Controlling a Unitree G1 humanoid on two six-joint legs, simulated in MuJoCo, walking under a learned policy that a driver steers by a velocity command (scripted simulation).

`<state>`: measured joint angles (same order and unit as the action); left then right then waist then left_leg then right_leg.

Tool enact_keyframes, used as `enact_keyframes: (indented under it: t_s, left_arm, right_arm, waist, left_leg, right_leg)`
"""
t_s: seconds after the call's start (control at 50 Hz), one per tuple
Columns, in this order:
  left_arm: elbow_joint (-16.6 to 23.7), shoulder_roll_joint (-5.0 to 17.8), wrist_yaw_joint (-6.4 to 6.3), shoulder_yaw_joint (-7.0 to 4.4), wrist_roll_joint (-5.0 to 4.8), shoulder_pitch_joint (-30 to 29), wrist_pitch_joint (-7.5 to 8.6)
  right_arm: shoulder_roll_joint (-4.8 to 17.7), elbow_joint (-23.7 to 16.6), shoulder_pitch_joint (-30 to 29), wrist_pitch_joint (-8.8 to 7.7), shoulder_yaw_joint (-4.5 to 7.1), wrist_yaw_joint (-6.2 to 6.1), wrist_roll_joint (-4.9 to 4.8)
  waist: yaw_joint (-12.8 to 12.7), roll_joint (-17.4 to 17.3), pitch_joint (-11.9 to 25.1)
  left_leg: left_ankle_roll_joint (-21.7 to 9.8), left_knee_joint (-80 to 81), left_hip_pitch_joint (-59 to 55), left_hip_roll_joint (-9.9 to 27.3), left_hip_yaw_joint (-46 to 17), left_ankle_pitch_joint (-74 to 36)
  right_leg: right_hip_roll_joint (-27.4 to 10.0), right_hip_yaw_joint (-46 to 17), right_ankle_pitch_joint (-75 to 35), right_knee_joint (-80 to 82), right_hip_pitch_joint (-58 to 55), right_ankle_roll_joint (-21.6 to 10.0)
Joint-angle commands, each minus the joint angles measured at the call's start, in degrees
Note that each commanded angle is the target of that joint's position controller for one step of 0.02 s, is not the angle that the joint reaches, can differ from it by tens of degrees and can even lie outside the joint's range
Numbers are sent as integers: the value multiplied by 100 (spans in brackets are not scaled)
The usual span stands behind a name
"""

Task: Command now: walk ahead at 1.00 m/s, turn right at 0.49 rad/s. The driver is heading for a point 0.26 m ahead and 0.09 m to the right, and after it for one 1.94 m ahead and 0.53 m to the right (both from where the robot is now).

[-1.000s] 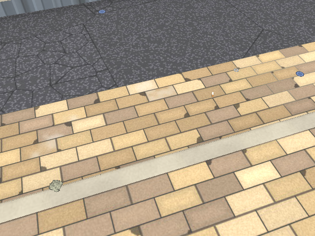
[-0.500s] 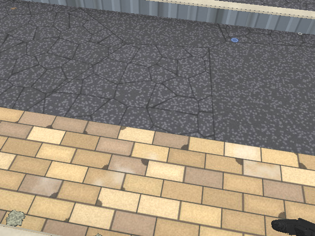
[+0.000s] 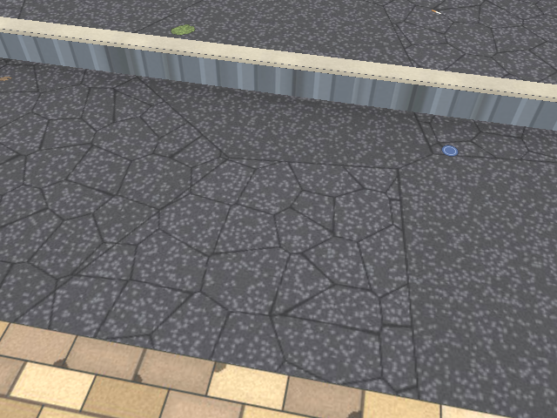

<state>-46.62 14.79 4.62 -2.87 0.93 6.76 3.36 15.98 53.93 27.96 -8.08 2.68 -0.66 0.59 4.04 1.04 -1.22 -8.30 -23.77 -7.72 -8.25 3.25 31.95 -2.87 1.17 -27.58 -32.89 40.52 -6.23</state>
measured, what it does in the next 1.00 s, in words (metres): goes down, turning right: right foot 0.14 m lower, then left foot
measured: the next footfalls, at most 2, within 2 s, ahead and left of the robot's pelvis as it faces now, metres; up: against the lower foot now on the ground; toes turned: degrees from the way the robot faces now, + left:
right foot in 0.14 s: +0.31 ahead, -0.06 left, -0.14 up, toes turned -7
left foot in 0.42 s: +0.64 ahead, +0.04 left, -0.14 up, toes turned -35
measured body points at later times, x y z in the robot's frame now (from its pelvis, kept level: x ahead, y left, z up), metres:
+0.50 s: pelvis +0.42 -0.01 -0.13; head +0.46 -0.03 +0.32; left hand +0.63 +0.21 -0.24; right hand +0.52 -0.32 -0.20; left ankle +0.60 +0.06 -0.84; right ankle +0.29 -0.06 -0.76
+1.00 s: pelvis +0.49 -0.05 -0.11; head +0.49 -0.05 +0.34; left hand +0.75 +0.06 -0.21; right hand +0.43 -0.33 -0.23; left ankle +0.57 +0.08 -0.84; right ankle +0.44 -0.14 -0.84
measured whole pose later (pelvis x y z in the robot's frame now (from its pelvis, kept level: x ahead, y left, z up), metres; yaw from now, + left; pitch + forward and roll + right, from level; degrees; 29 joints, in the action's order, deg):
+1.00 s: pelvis +0.49 -0.05 -0.11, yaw -32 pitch +2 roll -1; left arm -41.2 11.1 -0.4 0.0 0.4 8.9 -0.4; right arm 15.6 43.7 14.0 -0.2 3.0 -1.7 0.3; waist 0.9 -1.2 1.4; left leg 3.4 -31.7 16.7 2.6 -2.7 15.2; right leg 3.2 -2.3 15.3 -31.8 18.1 -1.6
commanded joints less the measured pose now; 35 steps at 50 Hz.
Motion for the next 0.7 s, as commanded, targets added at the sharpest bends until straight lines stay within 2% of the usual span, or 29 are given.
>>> enact_keyframes:
  t_s: [0.02, 0.06, 0.1, 0.12, 0.14, 0.16, 0.18, 0.2, 0.22, 0.24, 0.26, 0.28, 0.3, 0.32, 0.34, 0.36, 0.38, 0.4, 0.42, 0.44, 0.46, 0.48, 0.5, 0.52, 0.54, 0.56, 0.62, 0.66, 0.7]
  left_arm:
    - [418, 262, 14, -15, 129, -986, 95]
    - [229, 372, -78, -21, 303, -466, 114]
    - [-445, 605, -171, -116, 413, 1386, 88]
    - [-858, 836, -203, -304, 226, 2927, 21]
    - [-1217, 1006, -260, -364, 150, 3628, 16]
    - [-1207, 1649, -318, -454, 147, 3513, 64]
    - [-750, 1004, -228, -262, 90, 3331, 297]
    - [-455, 893, -227, -295, 70, 2795, 275]
    - [-229, 1005, -311, -315, -170, 2218, 285]
    - [81, 1508, -493, -444, -337, 1136, 234]
    - [395, 1318, -550, -360, -321, 397, 169]
    - [621, 1112, -536, -237, -200, -43, 127]
    - [742, 1200, -560, -263, -165, -90, 85]
    - [624, 1235, -637, -343, -243, 362, 35]
    - [391, 1243, -684, -364, -274, 886, -16]
    - [277, 1149, -696, -348, -326, 1024, -74]
    - [291, 976, -693, -305, -380, 853, -122]
    - [352, 745, -676, -246, -406, 693, -127]
    - [498, 346, -646, -136, -291, 607, -107]
    - [657, 49, -642, -35, -129, 988, -113]
    - [797, 248, -512, -21, -259, 1998, -108]
    - [766, 580, -450, -45, -343, 2130, -217]
    - [687, 789, -489, -102, -355, 1647, -372]
    - [735, 841, -569, -135, -296, 1172, -527]
    - [846, 704, -607, -105, -266, 888, -616]
    - [915, 553, -610, -38, -190, 784, -623]
    - [938, 258, -540, 91, -160, 777, -443]
    - [921, 416, -496, 66, -177, 755, -437]
    - [873, 460, -470, 26, -108, 831, -470]
  right_arm:
    - [439, 159, 678, -27, -11, -115, 88]
    - [663, 188, 570, 19, -21, -216, 141]
    - [602, 177, 212, 134, -68, -416, 78]
    - [773, 57, -644, 166, 20, -432, 73]
    - [628, -238, -1671, 210, 49, -338, -18]
    - [428, -792, -984, 131, -54, -317, -285]
    - [525, -1341, -1255, -103, -213, -137, -124]
    - [667, -1379, -1511, -170, -154, -82, -197]
    - [731, -1498, -1457, -205, -97, -22, -226]
    - [774, -1584, -1277, -112, -22, -16, -310]
    - [987, -1484, -1361, -7, 59, -8, -128]
    - [986, -1463, -1435, 62, 62, -30, -13]
    - [714, -1451, -1504, 34, -3, -89, 53]
    - [378, -1451, -1627, -2, -63, -108, 49]
    - [246, -1533, -1621, 30, -36, -100, -56]
    - [278, -1643, -1561, 86, 22, -117, -172]
    - [312, -1706, -1460, 145, 69, -151, -183]
    - [376, -1706, -1176, 199, 124, -195, -63]
    - [544, -1614, -523, 270, 158, -275, 96]
    - [795, -1677, -271, 378, 111, -310, 246]
    - [870, -1653, -484, 367, 109, -225, 313]
    - [967, -1811, -1301, 373, 193, -192, 102]
    - [558, -2014, -1747, 433, 137, -235, 6]
    - [347, -2085, -1992, 540, 16, -256, 18]
    - [405, -2062, -2167, 623, -6, -227, 39]
    - [610, -1996, -2215, 666, 69, -204, 53]
    - [810, -1847, -2060, 746, 202, -182, -12]
    - [777, -1788, -2009, 751, 217, -176, -102]
    - [697, -1760, -2056, 754, 193, -159, -138]
  waist:
    - [224, -259, -865]
    - [-67, -244, -767]
    - [-915, -314, -83]
    - [-1962, -48, 473]
    - [-2358, 835, 70]
    - [-1341, 1682, 797]
    - [-1538, 1069, 1747]
    - [-1401, 51, 1976]
    - [-834, -1027, 1803]
    - [-126, -974, 1065]
    - [187, -1552, 258]
    - [363, -1655, -233]
    - [233, -1473, -298]
    - [-88, -1035, 61]
    - [-239, -481, 562]
    - [-180, -123, 848]
    - [14, -26, 945]
    - [306, -95, 1078]
    - [609, -267, 1619]
    - [388, -1055, 2349]
    - [-311, -1840, 3087]
    - [-551, -1737, 2829]
    - [-336, -1052, 2179]
    - [-305, -458, 1521]
    - [-419, -288, 899]
    - [-491, -257, 651]
    - [-515, -640, 1054]
    - [-530, -867, 1249]
    - [-707, -820, 1159]
  left_leg:
    - [405, 155, 1001, 1269, 177, -3944]
    - [607, -845, 219, 1264, 477, -6378]
    - [769, -3392, 452, 1326, 402, -7419]
    - [949, -5982, 1038, 1005, 507, -6643]
    - [1034, -8656, 2881, 106, 898, -923]
    - [1261, -9052, 6070, 288, -171, 1147]
    - [1563, -8716, 7111, 554, -1558, 1044]
    - [1461, -8285, 7111, 694, -1561, 685]
    - [1264, -7643, 7055, 826, -1531, 23]
    - [1360, -6758, 6748, 913, -1557, -442]
    - [1504, -5486, 5748, 1118, -1420, -499]
    - [1566, -3908, 4578, 1243, -1227, -588]
    - [1602, -2513, 3340, 971, -823, -1102]
    - [1555, -1568, 2180, 541, -427, -2315]
    - [1535, -1210, 1438, 116, -281, -3309]
    - [1519, -815, 1039, -54, -374, -3903]
    - [1456, -276, 723, -38, -513, -4382]
    - [1248, 108, 192, 206, -726, -4921]
    - [739, -226, -864, 1262, -1561, -6176]
    - [-29, -747, -1168, 2828, -3257, -9253]
    - [-936, -800, -1112, 3781, -4610, -9373]
    - [-1257, -639, -857, 3753, -4917, -7295]
    - [-937, -404, -139, 3177, -4218, -5471]
    - [-626, -177, 880, 2711, -3535, -4581]
    - [-466, 72, 1853, 2363, -3023, -4319]
    - [-348, 267, 2529, 2076, -2483, -4497]
    - [-393, 357, 2751, 1852, -1794, -5591]
    - [-418, 314, 2541, 1998, -1823, -5103]
    - [-211, 190, 2849, 1862, -1666, -3790]
  right_leg:
    - [354, 468, -327, 147, -709, -313]
    - [674, 862, 131, 734, -953, -393]
    - [700, 880, -9, 981, -2674, -337]
    - [233, 303, -774, 1555, -4015, -663]
    - [-61, 45, -1434, 2428, -4997, -1023]
    - [-1275, -1347, -5002, -454, -8177, -1516]
    - [-1382, -2709, -2767, -70, -8964, -2103]
    - [-1401, -2886, -1612, 247, -8581, -2088]
    - [-1311, -3113, 79, 753, -7692, -1986]
    - [-1592, -3828, 241, 1346, -5973, -2026]
    - [-1384, -3586, -243, 1658, -3941, -1856]
    - [-866, -2904, -464, 1645, -2115, -1575]
    - [-107, -2269, -492, 1419, -856, -1322]
    - [462, -1863, -257, 1166, -422, -865]
    - [725, -1868, 232, 925, -509, -492]
    - [951, -1946, 874, 599, -690, -229]
    - [1221, -1925, 1542, 104, -783, 23]
    - [1537, -1809, 2168, -729, -735, 323]
    - [1754, -1429, 4176, -2096, -270, 654]
    - [1927, -941, 7188, -3573, -265, 839]
    - [1400, -1399, 7212, -4976, -350, 969]
    - [941, -1181, 6740, -5699, 259, 1057]
    - [612, -1004, 6308, -5627, 484, 1080]
    - [513, -850, 5959, -5263, 276, 1083]
    - [463, -766, 5853, -4481, -65, 1042]
    - [474, -534, 5666, -3724, -617, 983]
    - [494, -219, 5039, -1911, -1853, 838]
    - [387, -332, 4471, -1147, -2254, 779]
    - [491, -154, 3463, 35, -3019, 587]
